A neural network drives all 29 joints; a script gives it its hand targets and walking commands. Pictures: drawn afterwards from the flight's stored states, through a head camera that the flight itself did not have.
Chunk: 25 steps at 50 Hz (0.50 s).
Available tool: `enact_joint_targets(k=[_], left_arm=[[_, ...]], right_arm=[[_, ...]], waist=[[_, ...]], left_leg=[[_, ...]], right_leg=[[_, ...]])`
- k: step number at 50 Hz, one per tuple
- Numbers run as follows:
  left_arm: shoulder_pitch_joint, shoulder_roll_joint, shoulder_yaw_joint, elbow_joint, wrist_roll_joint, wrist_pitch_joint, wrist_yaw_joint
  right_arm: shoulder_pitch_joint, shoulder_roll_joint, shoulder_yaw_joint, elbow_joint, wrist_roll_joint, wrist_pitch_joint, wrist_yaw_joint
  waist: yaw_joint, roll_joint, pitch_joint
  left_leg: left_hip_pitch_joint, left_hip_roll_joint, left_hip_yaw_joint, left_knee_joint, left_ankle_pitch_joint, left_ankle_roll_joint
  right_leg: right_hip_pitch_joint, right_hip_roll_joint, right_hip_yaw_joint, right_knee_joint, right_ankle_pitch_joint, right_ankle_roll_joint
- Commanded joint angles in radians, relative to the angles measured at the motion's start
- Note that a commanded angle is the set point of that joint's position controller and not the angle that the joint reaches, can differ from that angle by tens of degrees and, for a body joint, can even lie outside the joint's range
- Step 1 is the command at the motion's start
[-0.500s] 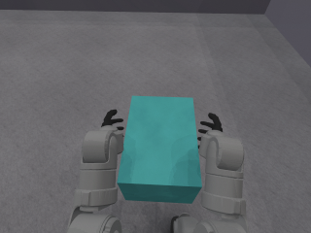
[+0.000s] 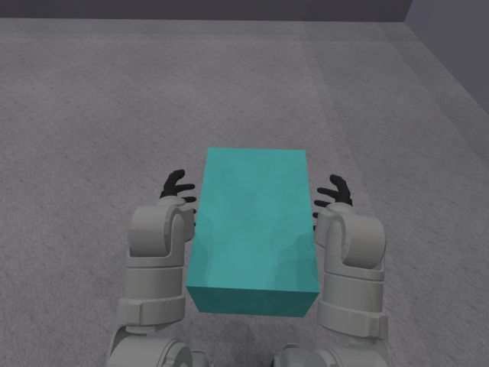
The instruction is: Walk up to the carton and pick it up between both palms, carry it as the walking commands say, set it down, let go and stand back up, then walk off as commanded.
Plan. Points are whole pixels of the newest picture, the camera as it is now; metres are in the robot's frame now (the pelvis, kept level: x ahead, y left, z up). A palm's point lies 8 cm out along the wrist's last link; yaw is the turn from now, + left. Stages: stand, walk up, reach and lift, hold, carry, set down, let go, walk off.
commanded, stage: carry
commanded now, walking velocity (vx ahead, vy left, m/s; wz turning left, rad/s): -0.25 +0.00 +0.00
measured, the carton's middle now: (253, 228) +0.36 -0.01 +0.01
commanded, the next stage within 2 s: none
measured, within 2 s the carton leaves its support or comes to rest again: neither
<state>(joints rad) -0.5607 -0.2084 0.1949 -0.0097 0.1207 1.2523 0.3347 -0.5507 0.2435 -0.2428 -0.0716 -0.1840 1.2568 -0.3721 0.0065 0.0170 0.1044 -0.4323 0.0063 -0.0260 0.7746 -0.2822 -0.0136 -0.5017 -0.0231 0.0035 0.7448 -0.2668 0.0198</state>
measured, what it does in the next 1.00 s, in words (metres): walks backwards: right foot, then left foot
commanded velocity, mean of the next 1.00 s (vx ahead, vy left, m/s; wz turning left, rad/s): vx -0.19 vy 0.00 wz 0.00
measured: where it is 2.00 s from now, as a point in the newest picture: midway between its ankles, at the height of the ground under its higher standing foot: outside the picture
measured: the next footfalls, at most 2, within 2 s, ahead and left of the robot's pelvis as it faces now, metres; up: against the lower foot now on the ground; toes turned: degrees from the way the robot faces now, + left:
right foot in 0.16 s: +0.01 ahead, -0.14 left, +0.00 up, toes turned -2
left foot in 0.48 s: -0.15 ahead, +0.11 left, +0.00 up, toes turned -2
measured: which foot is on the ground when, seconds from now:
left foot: down 0.00-0.20, up 0.22-0.46, down 0.48-0.82, up 0.84-1.00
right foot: up 0.00-0.14, down 0.16-0.50, up 0.52-0.78, down 0.80-1.00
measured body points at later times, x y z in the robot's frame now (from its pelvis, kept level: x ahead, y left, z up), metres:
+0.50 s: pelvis -0.18 -0.01 +0.00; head -0.16 -0.01 +0.45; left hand +0.16 +0.11 +0.08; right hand +0.15 -0.15 +0.09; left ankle -0.19 +0.11 -0.71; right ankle -0.03 -0.14 -0.70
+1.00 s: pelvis -0.35 -0.04 +0.01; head -0.33 -0.06 +0.46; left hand -0.01 +0.07 +0.10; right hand -0.02 -0.19 +0.09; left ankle -0.30 +0.10 -0.68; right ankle -0.29 -0.14 -0.71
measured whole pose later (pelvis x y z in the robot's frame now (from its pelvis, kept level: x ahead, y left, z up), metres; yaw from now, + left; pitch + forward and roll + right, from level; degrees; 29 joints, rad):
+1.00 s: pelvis -0.35 -0.04 +0.01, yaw -2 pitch -1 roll +1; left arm -0.55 -0.22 0.19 0.00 0.12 1.25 0.34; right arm -0.53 0.24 -0.24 -0.07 -0.18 1.26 -0.37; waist 0.01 0.04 0.06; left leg -0.47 0.01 -0.04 0.88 -0.41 -0.04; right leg -0.42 0.01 -0.02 0.71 -0.27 -0.03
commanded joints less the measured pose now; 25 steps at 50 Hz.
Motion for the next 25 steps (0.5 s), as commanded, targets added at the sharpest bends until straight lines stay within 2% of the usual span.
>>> enact_joint_targets(k=[1,2,3,4,5,6,7,8,9,10,11,12,13,14,15,16,17,18,19,20,21,22,23,24,25], left_arm=[[-0.703,-1.075,-0.619,-0.073,-0.488,-0.007,-0.459],[-0.652,-1.056,-0.614,-0.031,-0.481,-0.002,-0.466],[-0.722,-1.081,-0.618,-0.054,-0.497,-0.001,-0.46],[-0.695,-1.047,-0.591,-0.046,-0.487,0.011,-0.463],[-0.726,-1.051,-0.595,-0.046,-0.503,0.009,-0.461],[-0.659,-1.026,-0.573,-0.005,-0.491,0.013,-0.469],[-0.636,-1.037,-0.577,0.026,-0.487,0.02,-0.471],[-0.651,-1.036,-0.566,0.044,-0.486,0.017,-0.474],[-0.692,-1.015,-0.572,-0.004,-0.492,0.01,-0.47],[-0.661,-1.055,-0.568,0.026,-0.474,-0.001,-0.472],[-0.63,-1.077,-0.55,0.052,-0.466,0.003,-0.48],[-0.662,-1.055,-0.558,0.045,-0.472,0.002,-0.481],[-0.668,-1.049,-0.541,0.046,-0.456,-0.006,-0.48],[-0.642,-1.046,-0.514,0.057,-0.443,-0.014,-0.479],[-0.665,-1.037,-0.514,0.016,-0.444,-0.023,-0.471],[-0.68,-1.019,-0.503,0.015,-0.446,-0.023,-0.474],[-0.675,-1.001,-0.499,-0.023,-0.445,-0.029,-0.466],[-0.692,-1.011,-0.515,-0.041,-0.445,-0.021,-0.457],[-0.667,-1.034,-0.522,0.017,-0.449,-0.011,-0.462],[-0.58,-0.995,-0.506,0.03,-0.417,-0.01,-0.461],[-0.648,-0.977,-0.533,-0.011,-0.441,-0.025,-0.457],[-0.674,-1.009,-0.557,-0.046,-0.449,-0.031,-0.452],[-0.644,-0.985,-0.537,-0.011,-0.426,-0.022,-0.446],[-0.712,-0.995,-0.559,-0.066,-0.445,-0.028,-0.441],[-0.712,-1.014,-0.559,-0.101,-0.459,-0.028,-0.443]], right_arm=[[-0.618,1.025,0.619,0.028,0.508,0.003,0.511],[-0.598,1.016,0.626,0.042,0.502,0.002,0.507],[-0.691,1.006,0.62,0.003,0.507,0.003,0.507],[-0.582,1.015,0.616,0.091,0.488,0.021,0.506],[-0.663,1.011,0.624,0.035,0.496,0.012,0.501],[-0.579,0.983,0.611,0.097,0.474,0.024,0.502],[-0.592,0.983,0.61,0.089,0.472,0.026,0.495],[-0.613,0.985,0.602,0.123,0.474,0.024,0.493],[-0.586,1.006,0.609,0.117,0.48,0.019,0.496],[-0.676,0.986,0.635,0.041,0.496,0.011,0.5],[-0.824,0.992,0.661,-0.037,0.526,0.001,0.49],[-0.767,1.007,0.637,0.06,0.504,0.002,0.493],[-0.75,1.0,0.643,0.051,0.509,-0.008,0.498],[-0.773,1.024,0.67,0.037,0.532,-0.008,0.497],[-0.748,1.032,0.672,0.068,0.537,0.001,0.502],[-0.782,1.012,0.68,0.043,0.536,-0.002,0.488],[-0.727,1.023,0.682,0.064,0.537,0.001,0.486],[-0.747,1.026,0.671,0.062,0.545,0.007,0.486],[-0.68,1.015,0.654,0.087,0.53,0.012,0.484],[-0.68,1.016,0.664,0.098,0.536,0.014,0.49],[-0.665,1.007,0.655,0.11,0.537,0.003,0.491],[-0.731,1.013,0.666,0.027,0.547,-0.004,0.494],[-0.627,1.017,0.638,0.139,0.532,0.013,0.5],[-0.657,1.016,0.631,0.129,0.527,0.001,0.507],[-0.639,1.004,0.622,0.078,0.525,-0.008,0.51]], waist=[[-0.005,0.121,-0.537],[-0.003,0.168,-0.522],[-0.004,0.212,-0.52],[-0.001,0.19,-0.531],[0.0,0.161,-0.542],[0.002,0.148,-0.562],[0.012,0.21,-0.556],[0.02,0.148,-0.534],[0.014,-0.2,-0.538],[0.038,-0.42,-0.55],[0.043,-0.325,-0.52],[0.023,-0.247,-0.52],[0.011,-0.198,-0.497],[0.007,-0.291,-0.48],[0.001,-0.328,-0.51],[0.004,-0.287,-0.522],[-0.001,-0.297,-0.596],[0.002,-0.286,-0.607],[0.01,-0.243,-0.616],[0.01,-0.315,-0.632],[0.005,-0.315,-0.63],[-0.009,-0.288,-0.675],[-0.006,-0.194,-0.669],[0.008,0.147,-0.628],[-0.005,0.296,-0.59]], left_leg=[[0.046,0.321,-0.283,-0.487,-0.069,0.154],[0.011,0.282,-0.231,-0.469,-0.05,0.135],[0.05,0.261,-0.209,-0.437,0.034,0.137],[0.065,0.244,-0.166,-0.422,0.062,0.121],[0.058,0.264,-0.197,-0.427,0.056,0.126],[0.061,0.259,-0.179,-0.408,0.056,0.126],[0.073,0.231,-0.149,-0.369,0.08,0.085],[0.018,0.183,-0.117,-0.25,0.084,0.035],[-0.172,0.045,-0.005,-0.042,-0.094,-0.038],[-0.206,-0.044,0.043,0.24,-0.346,-0.053],[-0.155,-0.014,-0.019,0.392,-0.244,-0.045],[-0.057,-0.024,-0.007,0.464,-0.189,-0.035],[-0.03,-0.018,-0.02,0.487,-0.146,-0.046],[-0.043,-0.008,-0.028,0.491,-0.129,-0.042],[-0.017,0.012,0.023,0.403,-0.149,-0.032],[-0.059,-0.001,0.021,0.375,-0.161,-0.029],[-0.048,-0.003,0.041,0.225,-0.186,-0.031],[-0.039,-0.008,0.053,0.173,-0.202,-0.023],[-0.044,0.005,0.049,0.075,-0.236,-0.027],[-0.02,-0.002,0.062,0.024,-0.261,-0.027],[0.031,-0.006,0.065,-0.118,-0.274,-0.026],[0.123,-0.011,0.076,-0.296,-0.119,-0.014],[0.216,0.059,-0.058,-0.351,-0.113,0.012],[0.237,0.301,-0.417,-0.429,0.133,0.09],[0.3,0.416,-0.485,-0.406,0.417,0.174]], right_leg=[[0.078,-0.004,0.021,0.411,-0.208,-0.012],[0.091,0.0,0.009,0.369,-0.204,-0.019],[0.055,-0.007,-0.022,0.273,-0.214,-0.007],[0.096,-0.006,-0.033,0.207,-0.237,-0.017],[0.14,0.011,-0.051,0.101,-0.261,-0.022],[0.19,0.023,-0.073,0.043,-0.231,-0.024],[0.224,0.025,-0.065,-0.136,-0.188,-0.036],[0.287,-0.026,0.073,-0.301,-0.149,-0.065],[0.385,-0.282,0.369,-0.385,0.016,-0.134],[0.255,-0.473,0.542,-0.456,0.125,-0.27],[0.159,-0.416,0.426,-0.464,-0.084,-0.251],[0.11,-0.338,0.36,-0.501,-0.259,-0.185],[0.068,-0.277,0.286,-0.481,-0.216,-0.144],[0.09,-0.256,0.263,-0.462,-0.143,-0.115],[0.122,-0.244,0.205,-0.432,-0.05,-0.134],[0.223,-0.238,0.219,-0.408,0.047,-0.136],[0.351,-0.217,0.208,-0.365,0.203,-0.139],[0.359,-0.232,0.218,-0.366,0.214,-0.139],[0.405,-0.237,0.232,-0.344,0.289,-0.163],[0.424,-0.251,0.243,-0.363,0.215,-0.143],[0.428,-0.222,0.231,-0.349,0.223,-0.149],[0.397,-0.211,0.172,-0.304,0.236,-0.095],[0.272,-0.189,0.161,-0.233,0.07,-0.053],[0.131,-0.068,0.058,-0.078,-0.051,0.017],[-0.034,0.011,0.019,0.038,-0.21,0.048]])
